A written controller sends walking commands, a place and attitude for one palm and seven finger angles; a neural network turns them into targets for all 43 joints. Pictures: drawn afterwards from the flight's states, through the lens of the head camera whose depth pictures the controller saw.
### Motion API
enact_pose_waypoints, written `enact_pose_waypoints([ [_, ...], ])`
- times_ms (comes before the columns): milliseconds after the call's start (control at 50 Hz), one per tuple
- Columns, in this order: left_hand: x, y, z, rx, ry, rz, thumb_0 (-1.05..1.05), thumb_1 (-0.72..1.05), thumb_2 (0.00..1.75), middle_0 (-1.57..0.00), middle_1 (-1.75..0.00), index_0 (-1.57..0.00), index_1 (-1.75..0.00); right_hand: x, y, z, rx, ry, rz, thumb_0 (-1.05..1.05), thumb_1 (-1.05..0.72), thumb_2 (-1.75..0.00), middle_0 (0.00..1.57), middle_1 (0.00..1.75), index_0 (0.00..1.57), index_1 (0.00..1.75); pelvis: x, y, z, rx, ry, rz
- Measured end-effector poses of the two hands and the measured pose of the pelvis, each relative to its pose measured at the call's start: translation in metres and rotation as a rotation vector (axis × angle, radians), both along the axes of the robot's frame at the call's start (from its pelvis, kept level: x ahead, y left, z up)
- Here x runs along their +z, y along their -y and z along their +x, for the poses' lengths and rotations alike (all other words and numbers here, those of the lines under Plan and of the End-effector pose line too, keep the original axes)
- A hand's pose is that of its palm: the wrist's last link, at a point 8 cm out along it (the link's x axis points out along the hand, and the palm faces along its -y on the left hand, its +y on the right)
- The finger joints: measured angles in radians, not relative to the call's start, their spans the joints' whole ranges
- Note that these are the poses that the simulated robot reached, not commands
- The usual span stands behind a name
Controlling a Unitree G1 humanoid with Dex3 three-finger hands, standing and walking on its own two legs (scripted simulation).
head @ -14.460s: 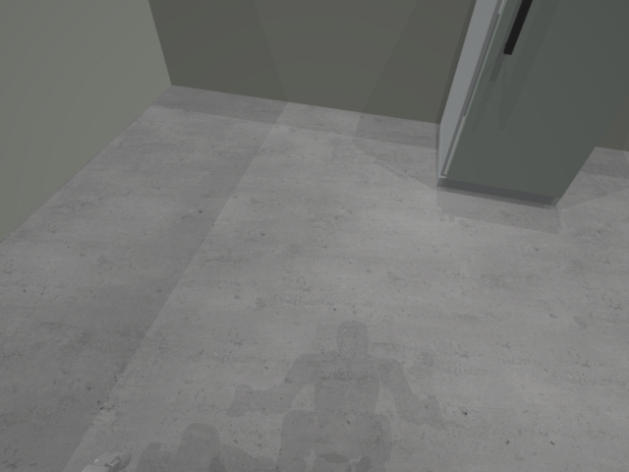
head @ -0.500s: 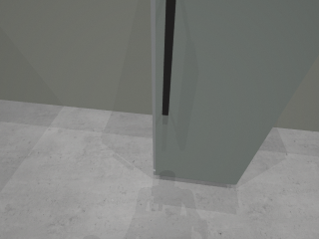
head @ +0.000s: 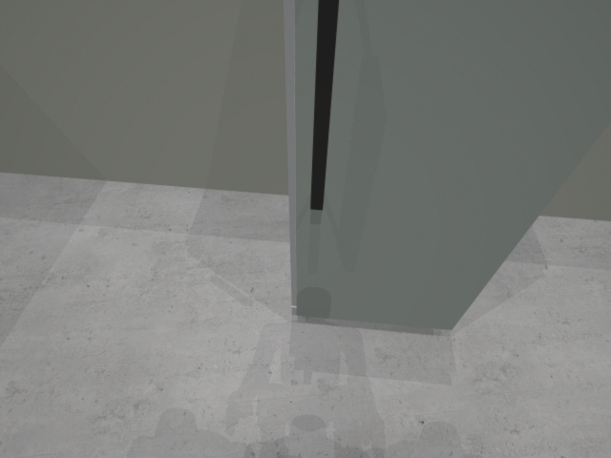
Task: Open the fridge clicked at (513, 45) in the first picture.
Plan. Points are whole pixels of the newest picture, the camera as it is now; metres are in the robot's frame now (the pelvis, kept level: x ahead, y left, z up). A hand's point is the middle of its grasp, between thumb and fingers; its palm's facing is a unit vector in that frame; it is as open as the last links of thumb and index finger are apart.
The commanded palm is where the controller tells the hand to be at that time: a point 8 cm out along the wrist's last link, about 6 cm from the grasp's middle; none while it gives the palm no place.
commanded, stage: come to a stop and stand still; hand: left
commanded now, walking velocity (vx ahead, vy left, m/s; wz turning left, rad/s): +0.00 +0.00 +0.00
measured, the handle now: (324, 85) +0.60 +0.01 +0.18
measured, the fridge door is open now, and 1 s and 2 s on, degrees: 0 0 0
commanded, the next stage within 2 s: look again from close up in 0.52 s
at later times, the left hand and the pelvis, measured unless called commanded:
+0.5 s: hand out of the picture +0.04 +0.16 -0.18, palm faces +0.03 -0.98 -0.19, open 7.3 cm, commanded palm none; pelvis +0.03 -0.01 +0.00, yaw +0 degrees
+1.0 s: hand out of the picture +0.04 +0.17 -0.18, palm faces +0.02 -0.98 -0.18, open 7.3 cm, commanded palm none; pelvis +0.03 +0.00 +0.00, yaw -1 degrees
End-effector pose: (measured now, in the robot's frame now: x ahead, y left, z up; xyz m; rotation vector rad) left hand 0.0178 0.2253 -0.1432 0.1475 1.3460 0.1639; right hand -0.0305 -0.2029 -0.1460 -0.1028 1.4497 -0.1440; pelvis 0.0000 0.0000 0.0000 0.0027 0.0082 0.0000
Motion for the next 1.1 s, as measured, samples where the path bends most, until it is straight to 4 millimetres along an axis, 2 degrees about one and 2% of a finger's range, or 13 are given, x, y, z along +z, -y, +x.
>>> enact_pose_waypoints([
  [200, -0.001, 0.008, 0.009, 0.007, -0.020, 0.005, 0.01, 0.94, 0.90, -0.20, -0.30, -0.20, -0.29, -0.003, 0.018, 0.041, 0.021, 0.051, -0.028, 0.00, -0.91, -0.90, 0.20, 0.30, 0.20, 0.30, -0.001, 0.006, 0.016, -0.003, 0.006, -0.004],
  [380, -0.003, 0.014, 0.014, 0.005, -0.027, -0.002, 0.01, 0.94, 0.90, -0.20, -0.30, -0.20, -0.29, -0.001, 0.030, 0.058, 0.031, 0.067, -0.046, 0.00, -0.91, -0.90, 0.19, 0.30, 0.20, 0.30, -0.001, 0.012, 0.024, -0.003, 0.006, -0.009],
  [520, -0.004, 0.016, 0.016, 0.000, -0.029, -0.008, 0.01, 0.94, 0.90, -0.20, -0.30, -0.20, -0.29, 0.000, 0.030, 0.056, 0.028, 0.052, -0.047, 0.00, -0.91, -0.90, 0.19, 0.30, 0.20, 0.30, -0.001, 0.013, 0.027, -0.004, 0.006, -0.013],
  [800, -0.005, 0.011, 0.018, -0.005, -0.026, -0.012, 0.01, 0.93, 0.90, -0.20, -0.30, -0.20, -0.29, 0.001, 0.018, 0.036, 0.011, 0.009, -0.034, 0.00, -0.91, -0.90, 0.19, 0.30, 0.20, 0.30, -0.001, 0.009, 0.027, -0.007, 0.011, -0.014],
  [1100, -0.007, 0.006, 0.009, 0.000, -0.045, -0.024, 0.01, 0.93, 0.90, -0.20, -0.30, -0.20, -0.29, 0.002, 0.008, 0.025, 0.003, -0.006, -0.035, 0.00, -0.91, -0.90, 0.19, 0.30, 0.20, 0.30, -0.001, 0.001, 0.025, -0.009, 0.016, -0.014],
])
